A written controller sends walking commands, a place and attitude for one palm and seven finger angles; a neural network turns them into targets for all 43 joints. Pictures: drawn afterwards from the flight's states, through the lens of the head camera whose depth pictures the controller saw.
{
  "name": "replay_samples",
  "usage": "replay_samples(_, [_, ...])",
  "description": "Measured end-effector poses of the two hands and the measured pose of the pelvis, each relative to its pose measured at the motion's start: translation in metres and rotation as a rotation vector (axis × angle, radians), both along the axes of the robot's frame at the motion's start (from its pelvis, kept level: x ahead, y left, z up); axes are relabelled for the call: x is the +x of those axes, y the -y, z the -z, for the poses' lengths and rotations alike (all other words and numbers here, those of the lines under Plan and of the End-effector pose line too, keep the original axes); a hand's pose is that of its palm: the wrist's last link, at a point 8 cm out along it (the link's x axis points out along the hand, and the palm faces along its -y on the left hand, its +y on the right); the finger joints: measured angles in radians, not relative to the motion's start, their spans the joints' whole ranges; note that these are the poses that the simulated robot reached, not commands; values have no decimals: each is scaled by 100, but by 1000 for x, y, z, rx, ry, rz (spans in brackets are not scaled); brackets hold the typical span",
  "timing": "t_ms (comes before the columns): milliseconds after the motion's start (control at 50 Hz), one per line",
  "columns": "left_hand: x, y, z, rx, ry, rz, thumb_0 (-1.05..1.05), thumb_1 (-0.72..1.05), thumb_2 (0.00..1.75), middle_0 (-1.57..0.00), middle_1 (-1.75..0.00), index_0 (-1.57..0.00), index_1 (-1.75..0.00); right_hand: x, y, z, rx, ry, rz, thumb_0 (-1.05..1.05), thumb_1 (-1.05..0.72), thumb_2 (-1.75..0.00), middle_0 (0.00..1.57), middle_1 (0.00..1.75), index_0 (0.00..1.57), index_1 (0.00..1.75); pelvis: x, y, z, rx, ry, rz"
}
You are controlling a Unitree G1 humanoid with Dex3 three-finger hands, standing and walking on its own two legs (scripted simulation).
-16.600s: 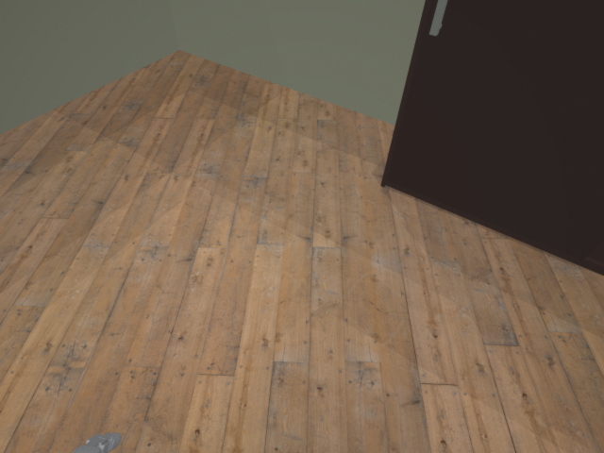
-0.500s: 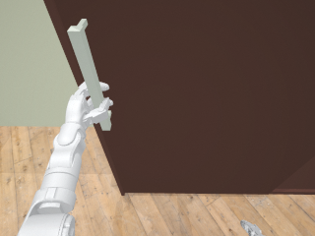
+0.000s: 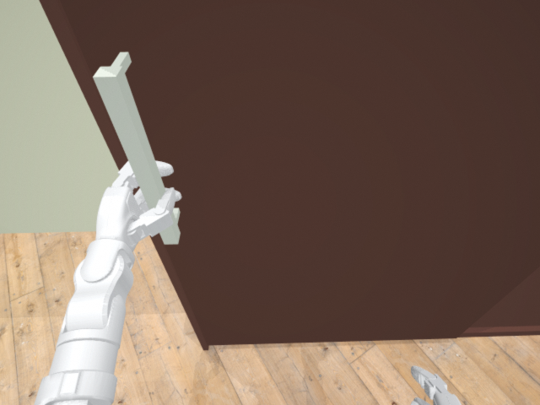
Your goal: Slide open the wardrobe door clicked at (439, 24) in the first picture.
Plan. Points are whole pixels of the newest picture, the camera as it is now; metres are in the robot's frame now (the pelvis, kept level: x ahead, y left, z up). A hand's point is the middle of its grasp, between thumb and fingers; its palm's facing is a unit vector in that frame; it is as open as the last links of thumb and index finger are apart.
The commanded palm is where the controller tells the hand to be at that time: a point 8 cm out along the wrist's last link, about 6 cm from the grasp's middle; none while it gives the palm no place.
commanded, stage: tug the door sideways, standing still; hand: left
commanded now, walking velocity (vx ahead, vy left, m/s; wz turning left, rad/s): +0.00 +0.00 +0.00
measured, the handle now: (151, 164) +0.42 +0.18 +0.16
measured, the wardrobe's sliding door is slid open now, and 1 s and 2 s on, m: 0.00 0.04 0.12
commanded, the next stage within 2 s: step sideways, sliding the door along in 0.72 s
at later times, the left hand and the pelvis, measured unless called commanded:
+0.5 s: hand (173, 211) +0.36 +0.15 +0.12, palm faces +0.11 -0.99 -0.02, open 6.0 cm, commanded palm +0.33 +0.14 +0.12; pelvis -0.02 +0.00 -0.01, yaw +5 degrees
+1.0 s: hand (196, 212) +0.36 +0.12 +0.12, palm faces +0.05 -0.99 -0.10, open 6.1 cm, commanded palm +0.34 +0.16 +0.12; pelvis -0.03 +0.00 -0.01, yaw +2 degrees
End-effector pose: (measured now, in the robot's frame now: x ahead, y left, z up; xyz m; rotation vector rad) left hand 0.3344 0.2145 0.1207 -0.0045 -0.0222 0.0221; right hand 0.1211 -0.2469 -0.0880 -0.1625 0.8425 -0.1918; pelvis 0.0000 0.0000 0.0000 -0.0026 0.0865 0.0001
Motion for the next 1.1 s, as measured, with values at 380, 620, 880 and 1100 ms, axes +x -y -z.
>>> replay_samples(380, [-2,9,-1,15,-13,-86,1,72,83,-30,-140,-28,-139,26,-26,11,16,-5,-150,1,-90,-89,20,30,20,30,-11,0,5,-10,2,-78])
replay_samples(620, [-2,21,-1,34,-2,-87,0,75,81,-28,-140,-23,-140,7,-32,20,22,-40,-170,1,-90,-89,20,30,20,30,-18,-4,8,-16,2,-91])
replay_samples(880, [0,38,-1,64,8,-46,-1,72,79,-32,-140,-26,-140,2,-33,19,12,-45,-161,1,-90,-89,20,30,20,30,-23,-4,7,-12,19,-79])
replay_samples(1100, [1,53,-3,132,7,-82,-4,67,82,-40,-135,-29,-140,-2,-4,30,11,-62,-71,1,-90,-89,20,30,20,30,-30,26,11,-12,93,-41])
